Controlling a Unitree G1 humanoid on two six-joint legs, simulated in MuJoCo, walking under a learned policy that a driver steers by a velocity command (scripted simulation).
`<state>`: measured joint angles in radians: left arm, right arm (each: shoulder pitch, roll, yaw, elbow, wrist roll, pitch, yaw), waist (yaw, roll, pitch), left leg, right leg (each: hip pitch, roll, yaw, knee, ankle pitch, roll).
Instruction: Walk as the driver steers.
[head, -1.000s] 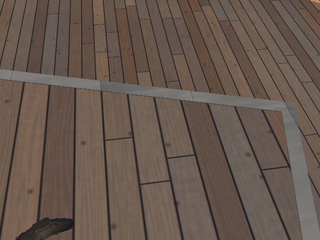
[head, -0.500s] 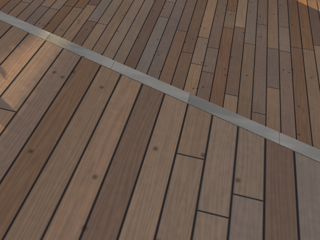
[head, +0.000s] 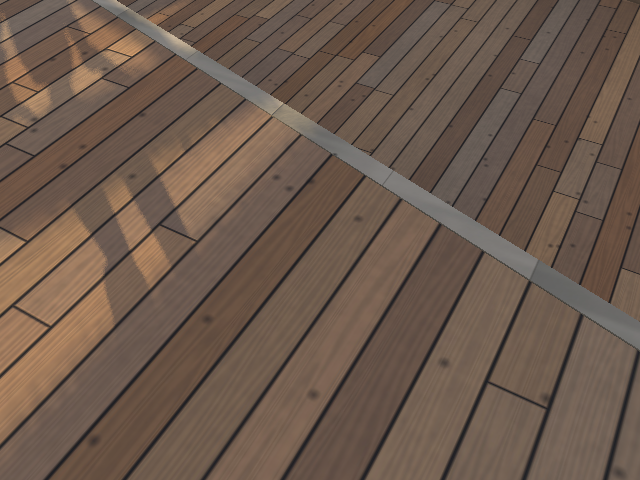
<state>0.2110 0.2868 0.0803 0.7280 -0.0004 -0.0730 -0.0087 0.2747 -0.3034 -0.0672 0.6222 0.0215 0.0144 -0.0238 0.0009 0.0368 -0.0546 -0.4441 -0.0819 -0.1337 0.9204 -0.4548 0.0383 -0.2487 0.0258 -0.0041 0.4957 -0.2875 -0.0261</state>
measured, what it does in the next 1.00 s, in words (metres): walks ahead, turning left: left foot, then right foot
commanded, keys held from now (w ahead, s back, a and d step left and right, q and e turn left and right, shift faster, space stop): w+q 0.72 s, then w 0.28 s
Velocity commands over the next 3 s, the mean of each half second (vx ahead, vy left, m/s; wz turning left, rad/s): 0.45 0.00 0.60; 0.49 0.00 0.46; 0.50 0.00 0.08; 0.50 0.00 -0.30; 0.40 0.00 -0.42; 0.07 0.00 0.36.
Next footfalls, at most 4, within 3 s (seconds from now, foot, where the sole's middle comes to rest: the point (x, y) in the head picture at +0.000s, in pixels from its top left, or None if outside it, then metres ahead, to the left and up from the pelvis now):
0.36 left None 0.31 0.21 -0.77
0.86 right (286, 428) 0.65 0.13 -0.77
1.36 left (134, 382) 0.77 0.49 -0.77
1.90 right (183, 259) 1.15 0.43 -0.77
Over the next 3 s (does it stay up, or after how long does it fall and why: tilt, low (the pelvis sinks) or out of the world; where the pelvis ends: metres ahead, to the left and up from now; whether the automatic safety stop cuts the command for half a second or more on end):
stays up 1.31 0.55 0.01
